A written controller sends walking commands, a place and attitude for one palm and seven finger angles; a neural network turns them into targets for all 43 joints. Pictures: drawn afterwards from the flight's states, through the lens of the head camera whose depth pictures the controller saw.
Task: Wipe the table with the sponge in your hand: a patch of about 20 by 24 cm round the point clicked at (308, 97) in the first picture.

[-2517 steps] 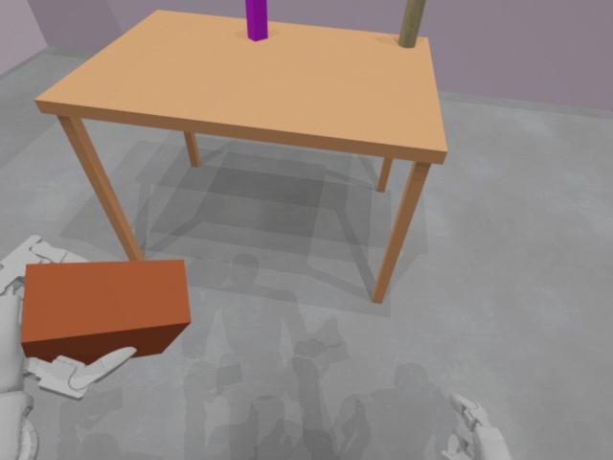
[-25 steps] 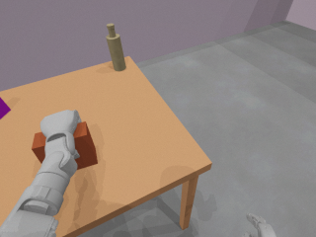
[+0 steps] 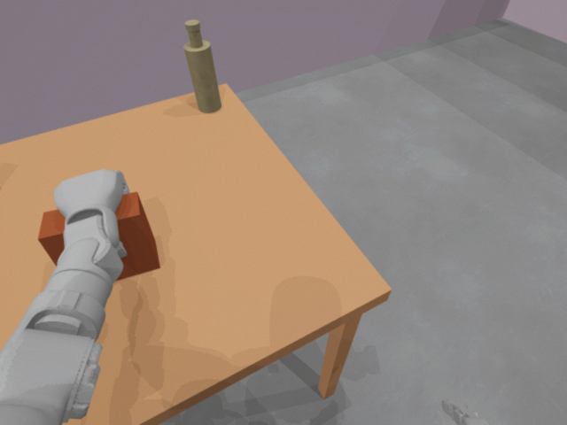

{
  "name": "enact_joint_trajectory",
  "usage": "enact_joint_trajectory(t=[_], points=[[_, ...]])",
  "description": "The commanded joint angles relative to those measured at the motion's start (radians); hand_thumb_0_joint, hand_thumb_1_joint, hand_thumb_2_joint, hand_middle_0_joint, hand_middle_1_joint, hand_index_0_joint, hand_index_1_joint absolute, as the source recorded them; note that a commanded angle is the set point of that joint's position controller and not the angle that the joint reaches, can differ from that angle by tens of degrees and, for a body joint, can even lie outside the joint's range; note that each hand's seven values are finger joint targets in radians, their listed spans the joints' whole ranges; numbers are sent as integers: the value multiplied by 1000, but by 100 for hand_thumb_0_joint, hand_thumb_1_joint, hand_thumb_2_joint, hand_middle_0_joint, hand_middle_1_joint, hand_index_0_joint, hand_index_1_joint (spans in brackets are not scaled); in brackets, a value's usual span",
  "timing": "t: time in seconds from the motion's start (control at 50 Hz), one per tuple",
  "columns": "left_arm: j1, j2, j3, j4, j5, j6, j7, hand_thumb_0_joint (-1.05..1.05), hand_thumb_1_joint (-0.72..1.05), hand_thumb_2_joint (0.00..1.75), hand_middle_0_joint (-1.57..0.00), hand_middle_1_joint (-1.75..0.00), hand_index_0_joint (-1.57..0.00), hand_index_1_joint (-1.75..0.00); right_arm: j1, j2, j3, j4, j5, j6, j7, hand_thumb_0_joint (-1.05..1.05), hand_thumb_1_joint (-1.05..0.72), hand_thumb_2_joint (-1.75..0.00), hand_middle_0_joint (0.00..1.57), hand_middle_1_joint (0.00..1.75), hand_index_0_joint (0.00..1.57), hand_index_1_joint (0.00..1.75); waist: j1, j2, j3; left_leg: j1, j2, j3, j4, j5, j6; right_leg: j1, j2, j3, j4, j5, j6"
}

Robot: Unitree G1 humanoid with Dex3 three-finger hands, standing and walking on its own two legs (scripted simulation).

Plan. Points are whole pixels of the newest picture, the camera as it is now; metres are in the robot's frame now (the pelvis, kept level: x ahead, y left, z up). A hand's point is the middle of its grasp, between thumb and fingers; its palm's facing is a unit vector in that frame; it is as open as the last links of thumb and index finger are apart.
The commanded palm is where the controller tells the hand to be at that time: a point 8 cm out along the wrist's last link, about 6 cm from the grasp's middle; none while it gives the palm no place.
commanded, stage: slide back across to the first lane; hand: left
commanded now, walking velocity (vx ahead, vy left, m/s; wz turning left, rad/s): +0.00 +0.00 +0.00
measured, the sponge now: (110, 250) +0.38 +0.31 +0.01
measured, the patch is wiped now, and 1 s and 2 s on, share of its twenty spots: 1.00 1.00 1.00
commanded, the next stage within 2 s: wipe back along the first lane in 0.58 s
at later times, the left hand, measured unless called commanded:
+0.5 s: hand (65, 229) +0.38 +0.35 +0.07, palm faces -0.03 -0.09 -1.00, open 10.4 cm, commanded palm +0.35 +0.35 +0.12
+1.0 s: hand (57, 250) +0.34 +0.35 +0.07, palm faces +0.02 -0.07 -1.00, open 10.4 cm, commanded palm +0.31 +0.33 +0.11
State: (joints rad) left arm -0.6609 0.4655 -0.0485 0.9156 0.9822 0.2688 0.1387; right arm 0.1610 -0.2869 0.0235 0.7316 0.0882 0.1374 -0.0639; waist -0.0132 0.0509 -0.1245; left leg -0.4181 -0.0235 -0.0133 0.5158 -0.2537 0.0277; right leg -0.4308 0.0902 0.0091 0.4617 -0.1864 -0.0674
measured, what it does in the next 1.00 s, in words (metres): shifts its weight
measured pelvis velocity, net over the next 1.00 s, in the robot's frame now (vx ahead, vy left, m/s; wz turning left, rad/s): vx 0.03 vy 0.05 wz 0.03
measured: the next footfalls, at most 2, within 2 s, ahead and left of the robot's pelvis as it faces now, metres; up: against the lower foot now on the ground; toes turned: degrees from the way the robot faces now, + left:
none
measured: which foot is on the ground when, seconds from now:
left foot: down 0.00-1.00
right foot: down 0.00-1.00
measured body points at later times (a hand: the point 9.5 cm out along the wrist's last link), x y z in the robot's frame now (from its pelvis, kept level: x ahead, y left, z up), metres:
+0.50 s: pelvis +0.03 +0.05 +0.01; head +0.04 +0.04 +0.46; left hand +0.38 +0.35 +0.12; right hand +0.23 -0.19 -0.09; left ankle +0.00 +0.10 -0.74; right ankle +0.02 -0.08 -0.74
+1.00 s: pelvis +0.03 +0.05 +0.01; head +0.04 +0.03 +0.46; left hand +0.34 +0.35 +0.12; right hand +0.23 -0.18 -0.10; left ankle +0.00 +0.10 -0.74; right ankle +0.02 -0.08 -0.74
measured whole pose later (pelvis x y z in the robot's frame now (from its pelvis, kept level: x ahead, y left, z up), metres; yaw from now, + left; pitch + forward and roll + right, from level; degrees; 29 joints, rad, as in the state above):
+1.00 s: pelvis +0.03 +0.05 +0.01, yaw +2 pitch +5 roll -2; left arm -0.22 0.42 -0.10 0.30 0.96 0.39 0.12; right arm 0.11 -0.28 0.02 0.70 0.07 0.14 0.00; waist 0.07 0.08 -0.09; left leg -0.24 -0.09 -0.02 0.44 -0.27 0.09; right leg -0.25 0.03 0.01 0.39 -0.22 -0.01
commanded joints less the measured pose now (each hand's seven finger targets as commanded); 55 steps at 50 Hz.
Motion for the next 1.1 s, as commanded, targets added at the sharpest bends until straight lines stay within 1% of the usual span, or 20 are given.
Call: enact_joint_trajectory(t=[0.0,0.02,0.04,0.06,0.14,0.22,0.26,0.3,0.32,0.4,0.46,0.58,0.62,0.68,0.74,0.78,0.84,0.9,0.98,1.08], points=[[-230,301,69,-103,49,15,38,0,10,130,-120,-160,-120,-160,-81,-130,-52,-140,0,-37,-3,0,-90,-90,20,30,20,30,33,-74,-260,12,-8,-12,-60,125,33,285,-93,92,-57,190,12],[-222,290,64,-131,49,13,37,0,10,130,-120,-160,-120,-160,-85,-128,-54,-145,-2,-37,-1,0,-90,-90,20,30,20,30,40,-62,-276,32,-6,-10,-63,149,33,295,-94,87,-53,217,9],[-207,322,101,-173,47,10,37,0,10,130,-120,-160,-120,-160,-97,-129,-56,-153,-2,-37,0,0,-90,-90,20,30,20,30,57,-42,-299,52,-7,-21,-66,189,33,307,-89,88,-45,247,0],[-176,287,69,-190,50,16,38,0,10,130,-120,-160,-120,-160,-96,-126,-58,-155,-2,-35,2,0,-90,-90,20,30,20,30,54,-40,-291,71,-7,-16,-65,200,35,305,-88,77,-46,249,3],[-120,269,81,-299,27,49,36,0,10,130,-120,-160,-120,-160,-137,-124,-58,-178,2,-39,12,0,-90,-90,20,30,20,30,74,-40,-254,115,-1,-35,-87,253,31,293,-78,58,-54,253,-8],[-101,265,66,-341,23,95,25,0,10,130,-120,-160,-120,-160,-150,-130,-53,-170,2,-35,12,0,-90,-90,20,30,20,30,63,-58,-207,147,5,-42,-104,250,25,273,-73,44,-71,212,-8],[-70,281,80,-368,28,111,15,0,10,130,-120,-160,-120,-160,-158,-132,-50,-171,-1,-34,14,0,-90,-90,20,30,20,30,77,-39,-208,173,5,-54,-108,300,18,282,-70,31,-65,225,-16],[-80,219,27,-408,28,126,1,0,10,130,-120,-160,-120,-160,-170,-125,-49,-178,-1,-31,14,0,-90,-90,20,30,20,30,67,-20,-204,210,10,-59,-109,324,10,256,-65,22,-71,217,-19],[-67,236,39,-407,32,132,-4,0,10,130,-120,-160,-120,-160,-173,-126,-49,-176,-1,-31,16,0,-90,-90,20,30,20,30,70,-7,-194,217,12,-63,-110,333,5,250,-65,21,-72,212,-22],[-97,215,5,-454,42,135,-34,0,10,130,-120,-160,-120,-160,-181,-123,-41,-182,-6,-28,13,0,-90,-90,20,30,20,30,59,3,-192,256,17,-84,-112,370,-10,234,-59,8,-73,194,-30],[-70,192,-4,-490,45,119,-47,0,10,130,-120,-160,-120,-160,-182,-117,-40,-190,-9,-33,16,0,-90,-90,20,30,20,30,67,28,-198,300,27,-105,-102,453,-26,222,-56,-3,-65,202,-36],[-87,215,18,-501,47,92,-55,0,10,130,-120,-160,-120,-160,-179,-117,-36,-180,-17,-34,14,0,-90,-90,20,30,20,30,64,7,-202,308,27,-107,-94,490,-32,231,-58,4,-68,243,-38],[-51,257,60,-500,46,84,-54,0,10,130,-120,-160,-120,-160,-177,-121,-33,-179,-18,-35,14,0,-90,-90,20,30,20,30,78,-3,-223,303,23,-109,-94,525,-37,262,-60,11,-67,280,-37],[-36,209,27,-529,45,78,-55,0,10,130,-120,-160,-120,-160,-178,-116,-35,-187,-19,-41,18,0,-90,-90,20,30,20,30,79,34,-214,321,31,-123,-93,567,-46,245,-60,1,-66,259,-37],[39,164,18,-556,23,72,-59,0,10,130,-120,-160,-120,-160,-179,-117,-43,-191,-19,-47,27,0,-90,-90,20,30,20,30,81,11,-230,326,34,-121,-85,599,-45,264,-61,4,-64,296,-34],[147,183,49,-605,13,69,-49,0,10,130,-120,-160,-120,-160,-183,-118,-43,-200,-22,-55,40,0,-90,-90,20,30,20,30,103,10,-264,333,34,-126,-74,660,-48,299,-63,15,-54,343,-32],[212,111,11,-694,-12,79,-44,0,10,130,-120,-160,-120,-160,-201,-115,-51,-208,-22,-61,55,0,-90,-90,20,30,20,30,97,0,-266,352,48,-142,-72,702,-56,290,-64,10,-48,346,-23],[303,94,2,-727,-24,114,-36,0,10,130,-120,-160,-120,-160,-217,-117,-51,-206,-19,-64,66,0,-90,-90,20,30,20,30,101,-28,-217,337,49,-141,-76,650,-52,272,-60,11,-56,313,-19],[206,70,-48,-706,-12,170,-37,0,10,130,-120,-160,-120,-160,-243,-120,-39,-193,-13,-48,51,0,-90,-90,20,30,20,30,76,-66,-116,274,35,-126,-117,400,-32,232,-53,7,-75,184,-27],[200,69,-66,-667,-5,201,-53,0,10,130,-120,-160,-120,-160,-261,-111,-25,-194,-7,-42,35,0,-90,-90,20,30,20,30,79,-42,-108,260,16,-106,-127,293,-12,246,-56,15,-85,129,-34]])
